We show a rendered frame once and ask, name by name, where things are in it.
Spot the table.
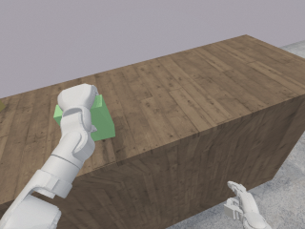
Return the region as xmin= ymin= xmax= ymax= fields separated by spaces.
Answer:
xmin=0 ymin=34 xmax=305 ymax=229

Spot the left robot upper arm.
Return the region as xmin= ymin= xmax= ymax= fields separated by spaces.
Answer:
xmin=2 ymin=194 xmax=62 ymax=229

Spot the robot right forearm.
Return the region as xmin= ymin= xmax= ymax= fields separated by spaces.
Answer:
xmin=242 ymin=212 xmax=272 ymax=229

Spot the right robot hand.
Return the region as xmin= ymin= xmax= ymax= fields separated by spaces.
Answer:
xmin=224 ymin=181 xmax=260 ymax=223

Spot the sponge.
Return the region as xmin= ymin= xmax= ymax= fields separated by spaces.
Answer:
xmin=53 ymin=94 xmax=115 ymax=141

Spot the robot left forearm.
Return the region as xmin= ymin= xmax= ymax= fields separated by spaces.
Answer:
xmin=0 ymin=105 xmax=95 ymax=229

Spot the left robot hand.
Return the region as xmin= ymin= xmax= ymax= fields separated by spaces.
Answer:
xmin=57 ymin=83 xmax=99 ymax=133

